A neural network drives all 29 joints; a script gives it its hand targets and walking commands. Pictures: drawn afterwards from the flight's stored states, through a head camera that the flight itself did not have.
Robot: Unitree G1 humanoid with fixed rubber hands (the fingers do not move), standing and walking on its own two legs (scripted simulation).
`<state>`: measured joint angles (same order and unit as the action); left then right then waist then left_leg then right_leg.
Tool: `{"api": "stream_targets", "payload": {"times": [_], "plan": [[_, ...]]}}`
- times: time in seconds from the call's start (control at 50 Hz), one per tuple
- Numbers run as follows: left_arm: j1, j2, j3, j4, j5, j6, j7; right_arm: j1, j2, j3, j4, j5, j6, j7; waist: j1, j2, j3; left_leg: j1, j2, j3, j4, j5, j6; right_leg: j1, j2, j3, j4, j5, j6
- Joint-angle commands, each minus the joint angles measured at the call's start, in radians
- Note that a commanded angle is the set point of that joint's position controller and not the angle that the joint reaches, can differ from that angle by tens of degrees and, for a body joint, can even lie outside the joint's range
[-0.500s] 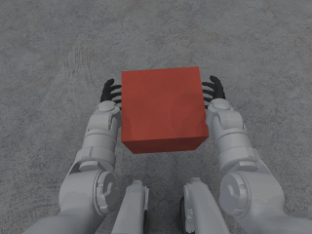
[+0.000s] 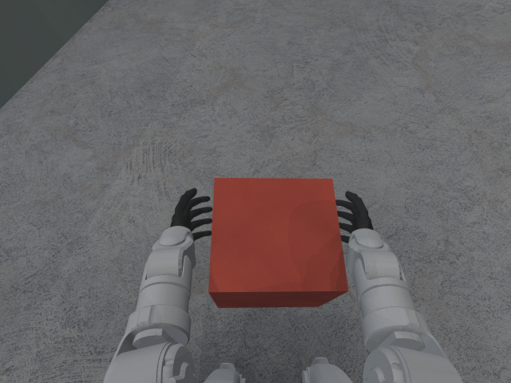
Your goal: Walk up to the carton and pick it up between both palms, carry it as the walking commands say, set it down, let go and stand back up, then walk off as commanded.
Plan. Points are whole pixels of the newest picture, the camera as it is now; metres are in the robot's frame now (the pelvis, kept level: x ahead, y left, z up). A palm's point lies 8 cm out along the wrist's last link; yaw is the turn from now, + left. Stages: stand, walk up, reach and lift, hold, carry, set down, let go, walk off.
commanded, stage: reach and lift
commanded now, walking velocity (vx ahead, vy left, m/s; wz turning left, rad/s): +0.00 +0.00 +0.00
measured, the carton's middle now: (271, 248) +0.37 +0.01 -0.09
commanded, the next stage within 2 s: none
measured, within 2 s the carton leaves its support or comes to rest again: neither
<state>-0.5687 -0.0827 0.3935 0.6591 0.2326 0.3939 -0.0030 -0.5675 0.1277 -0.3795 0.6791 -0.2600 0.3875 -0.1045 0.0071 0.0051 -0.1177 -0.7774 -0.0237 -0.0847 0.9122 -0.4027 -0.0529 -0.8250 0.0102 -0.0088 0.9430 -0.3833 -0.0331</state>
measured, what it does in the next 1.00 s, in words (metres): stands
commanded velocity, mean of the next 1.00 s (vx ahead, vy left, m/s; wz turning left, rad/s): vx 0.00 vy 0.00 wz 0.00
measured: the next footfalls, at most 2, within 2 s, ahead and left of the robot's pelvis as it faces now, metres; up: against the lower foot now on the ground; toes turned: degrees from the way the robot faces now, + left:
none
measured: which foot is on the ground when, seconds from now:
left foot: down 0.00-1.00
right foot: down 0.00-1.00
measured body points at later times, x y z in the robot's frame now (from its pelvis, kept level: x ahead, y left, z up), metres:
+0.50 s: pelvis -0.01 +0.01 +0.03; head +0.00 +0.00 +0.48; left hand +0.34 +0.17 +0.06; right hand +0.34 -0.14 +0.04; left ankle +0.02 +0.15 -0.68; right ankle +0.04 -0.09 -0.68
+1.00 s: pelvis -0.01 +0.00 +0.04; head -0.06 -0.01 +0.49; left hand +0.33 +0.16 +0.11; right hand +0.33 -0.15 +0.10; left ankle +0.02 +0.15 -0.68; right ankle +0.04 -0.09 -0.68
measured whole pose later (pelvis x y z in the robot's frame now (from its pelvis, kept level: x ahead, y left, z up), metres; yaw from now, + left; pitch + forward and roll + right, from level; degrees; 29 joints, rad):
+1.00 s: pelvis -0.01 +0.00 +0.04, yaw +0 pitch -7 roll +2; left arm -0.50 -0.10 0.33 0.50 0.23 0.69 -0.01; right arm -0.49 0.14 -0.33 0.50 -0.26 0.72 -0.09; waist 0.01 0.00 -0.01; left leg -0.17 -0.02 -0.09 0.58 -0.29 -0.04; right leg -0.23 0.00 -0.01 0.65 -0.29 -0.03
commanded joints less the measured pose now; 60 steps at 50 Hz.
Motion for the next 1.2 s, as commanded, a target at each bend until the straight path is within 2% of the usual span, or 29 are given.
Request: {"api": "stream_targets", "payload": {"times": [0.0, 0.02, 0.04, 0.08, 0.12, 0.14, 0.2, 0.24, 0.3, 0.36, 0.42, 0.46, 0.48, 0.5, 0.56, 0.6, 0.68, 0.74, 0.82, 0.84, 0.86, 0.88, 0.9, 0.96, 1.02, 1.04, 1.1, 1.12, 1.18], "plan": [[-0.465, -0.983, -0.537, -0.051, -0.15, -0.004, -0.295, -0.43, 1.099, 0.58, -0.072, 0.209, 0.006, 0.295, 0.004, -0.064, -0.582, 0.138, -0.121, 0.028, -0.198, 0.371, 0.077, 0.688, 0.08, 0.136, -0.233, 0.641, 0.058], [-0.448, -0.977, -0.539, -0.055, -0.146, -0.002, -0.298, -0.419, 1.103, 0.588, -0.081, 0.209, 0.007, 0.293, 0.017, -0.056, -0.574, 0.148, -0.118, 0.026, -0.215, 0.38, 0.08, 0.71, 0.071, 0.142, -0.25, 0.652, 0.056], [-0.422, -1.005, -0.549, -0.049, -0.15, 0.005, -0.298, -0.408, 1.089, 0.595, -0.107, 0.208, 0.008, 0.292, 0.002, -0.047, -0.565, 0.172, -0.122, 0.026, -0.234, 0.383, 0.078, 0.719, 0.074, 0.136, -0.268, 0.649, 0.056], [-0.425, -0.987, -0.544, -0.077, -0.148, 0.01, -0.297, -0.377, 1.086, 0.581, -0.086, 0.196, 0.02, 0.294, 0.004, -0.037, -0.518, 0.193, -0.117, 0.022, -0.258, 0.378, 0.077, 0.727, 0.069, 0.136, -0.287, 0.635, 0.052], [-0.414, -0.99, -0.55, -0.076, -0.141, 0.022, -0.291, -0.377, 1.07, 0.569, -0.095, 0.194, 0.026, 0.296, -0.012, -0.019, -0.487, 0.236, -0.11, 0.021, -0.276, 0.383, 0.075, 0.705, 0.07, 0.125, -0.306, 0.613, 0.05], [-0.423, -1.011, -0.563, -0.08, -0.15, 0.027, -0.291, -0.4, 1.049, 0.569, -0.118, 0.194, 0.027, 0.3, -0.023, -0.014, -0.482, 0.244, -0.106, 0.019, -0.289, 0.383, 0.066, 0.715, 0.074, 0.119, -0.316, 0.594, 0.045], [-0.412, -1.02, -0.566, -0.088, -0.143, 0.04, -0.289, -0.415, 1.066, 0.579, -0.128, 0.19, 0.043, 0.304, -0.006, -0.027, -0.467, 0.281, -0.103, 0.019, -0.319, 0.366, 0.07, 0.744, 0.073, 0.111, -0.345, 0.545, 0.049], [-0.436, -1.026, -0.578, -0.094, -0.149, 0.05, -0.287, -0.438, 1.069, 0.583, -0.13, 0.204, 0.056, 0.311, -0.012, -0.033, -0.437, 0.324, -0.099, 0.018, -0.331, 0.346, 0.074, 0.717, 0.076, 0.103, -0.362, 0.492, 0.053], [-0.489, -1.044, -0.596, -0.116, -0.16, 0.069, -0.285, -0.452, 1.062, 0.555, -0.104, 0.201, 0.075, 0.32, -0.026, 0.012, -0.4, 0.358, -0.094, 0.021, -0.352, 0.306, 0.066, 0.694, 0.076, 0.093, -0.386, 0.403, 0.046], [-0.51, -1.072, -0.603, -0.11, -0.176, 0.091, -0.286, -0.518, 1.059, 0.562, -0.144, 0.214, 0.093, 0.33, -0.036, -0.013, -0.389, 0.404, -0.083, 0.011, -0.367, 0.275, 0.067, 0.678, 0.079, 0.079, -0.402, 0.326, 0.047], [-0.546, -1.075, -0.599, -0.111, -0.183, 0.119, -0.29, -0.537, 1.046, 0.543, -0.143, 0.215, 0.118, 0.336, -0.042, 0.009, -0.352, 0.412, -0.078, 0.014, -0.385, 0.22, 0.062, 0.679, 0.076, 0.076, -0.423, 0.257, 0.04], [-0.536, -1.055, -0.594, -0.117, -0.184, 0.13, -0.289, -0.55, 1.07, 0.555, -0.145, 0.231, 0.134, 0.339, -0.021, -0.007, -0.321, 0.407, -0.076, 0.013, -0.395, 0.208, 0.065, 0.696, 0.074, 0.08, -0.432, 0.243, 0.042], [-0.554, -1.056, -0.594, -0.12, -0.19, 0.137, -0.29, -0.575, 1.056, 0.557, -0.151, 0.24, 0.139, 0.338, -0.029, 0.015, -0.313, 0.41, -0.076, 0.018, -0.397, 0.206, 0.066, 0.703, 0.068, 0.082, -0.434, 0.242, 0.041], [-0.551, -1.068, -0.611, -0.126, -0.208, 0.144, -0.292, -0.593, 1.076, 0.584, -0.181, 0.257, 0.144, 0.338, -0.022, -0.012, -0.332, 0.429, -0.077, 0.015, -0.401, 0.223, 0.068, 0.721, 0.069, 0.081, -0.441, 0.254, 0.046], [-0.577, -1.053, -0.606, -0.136, -0.209, 0.17, -0.293, -0.594, 1.066, 0.568, -0.166, 0.256, 0.174, 0.339, -0.022, 0.007, -0.278, 0.429, -0.069, 0.023, -0.411, 0.174, 0.063, 0.71, 0.061, 0.081, -0.458, 0.196, 0.041], [-0.578, -1.065, -0.599, -0.117, -0.222, 0.188, -0.293, -0.622, 1.072, 0.572, -0.18, 0.263, 0.193, 0.335, -0.026, -0.017, -0.248, 0.442, -0.067, 0.022, -0.416, 0.151, 0.07, 0.709, 0.056, 0.081, -0.467, 0.163, 0.043], [-0.615, -1.069, -0.647, -0.187, -0.256, 0.212, -0.293, -0.647, 1.097, 0.627, -0.234, 0.303, 0.223, 0.333, -0.017, -0.027, -0.281, 0.505, -0.07, 0.019, -0.426, 0.202, 0.065, 0.758, 0.054, 0.077, -0.478, 0.216, 0.05], [-0.589, -1.037, -0.623, -0.169, -0.251, 0.245, -0.296, -0.634, 1.088, 0.617, -0.228, 0.303, 0.257, 0.329, -0.008, -0.038, -0.22, 0.514, -0.065, 0.026, -0.442, 0.187, 0.065, 0.762, 0.045, 0.081, -0.499, 0.204, 0.05], [-0.617, -1.039, -0.659, -0.234, -0.282, 0.261, -0.297, -0.609, 1.096, 0.635, -0.264, 0.316, 0.279, 0.324, -0.024, -0.047, -0.23, 0.564, -0.066, 0.022, -0.452, 0.218, 0.064, 0.784, 0.044, 0.079, -0.512, 0.242, 0.049], [-0.59, -1.046, -0.649, -0.219, -0.28, 0.274, -0.299, -0.613, 1.094, 0.641, -0.274, 0.319, 0.288, 0.321, -0.022, -0.06, -0.218, 0.563, -0.064, 0.02, -0.454, 0.216, 0.064, 0.79, 0.037, 0.081, -0.514, 0.242, 0.052], [-0.581, -1.025, -0.635, -0.214, -0.27, 0.28, -0.297, -0.63, 1.082, 0.638, -0.291, 0.319, 0.294, 0.323, -0.001, -0.042, -0.212, 0.561, -0.063, 0.023, -0.461, 0.21, 0.061, 0.803, 0.035, 0.083, -0.52, 0.237, 0.049], [-0.589, -1.021, -0.627, -0.201, -0.273, 0.287, -0.298, -0.624, 1.072, 0.626, -0.273, 0.314, 0.3, 0.322, -0.01, -0.062, -0.182, 0.565, -0.061, 0.019, -0.463, 0.193, 0.061, 0.776, 0.034, 0.079, -0.527, 0.207, 0.049], [-0.564, -1.014, -0.614, -0.202, -0.26, 0.295, -0.295, -0.617, 1.077, 0.625, -0.273, 0.312, 0.307, 0.322, 0.004, -0.05, -0.178, 0.569, -0.063, 0.024, -0.464, 0.212, 0.063, 0.794, 0.028, 0.088, -0.53, 0.236, 0.05], [-0.58, -0.988, -0.593, -0.203, -0.248, 0.303, -0.292, -0.574, 1.072, 0.594, -0.212, 0.293, 0.324, 0.323, -0.005, -0.053, -0.123, 0.575, -0.063, 0.029, -0.482, 0.172, 0.06, 0.782, 0.026, 0.08, -0.547, 0.2, 0.049], [-0.54, -1.0, -0.586, -0.197, -0.245, 0.308, -0.293, -0.586, 1.07, 0.606, -0.255, 0.297, 0.322, 0.322, 0.004, -0.072, -0.141, 0.608, -0.067, 0.027, -0.482, 0.21, 0.062, 0.792, 0.027, 0.081, -0.548, 0.235, 0.055], [-0.54, -0.997, -0.59, -0.224, -0.249, 0.307, -0.289, -0.572, 1.079, 0.614, -0.253, 0.309, 0.323, 0.327, 0.015, -0.047, -0.15, 0.613, -0.066, 0.028, -0.483, 0.219, 0.06, 0.807, 0.026, 0.085, -0.547, 0.252, 0.051], [-0.508, -1.007, -0.592, -0.215, -0.257, 0.308, -0.286, -0.574, 1.068, 0.643, -0.284, 0.32, 0.325, 0.326, 0.023, -0.065, -0.182, 0.63, -0.068, 0.024, -0.485, 0.256, 0.059, 0.832, 0.03, 0.079, -0.539, 0.304, 0.058], [-0.505, -1.01, -0.6, -0.242, -0.255, 0.306, -0.284, -0.563, 1.076, 0.649, -0.288, 0.319, 0.324, 0.325, 0.028, -0.051, -0.194, 0.626, -0.072, 0.026, -0.486, 0.267, 0.059, 0.84, 0.028, 0.082, -0.536, 0.323, 0.058], [-0.521, -1.008, -0.623, -0.259, -0.264, 0.31, -0.279, -0.543, 1.069, 0.65, -0.283, 0.318, 0.321, 0.323, 0.022, -0.03, -0.211, 0.639, -0.073, 0.025, -0.485, 0.296, 0.052, 0.84, 0.033, 0.084, -0.537, 0.358, 0.055]]}}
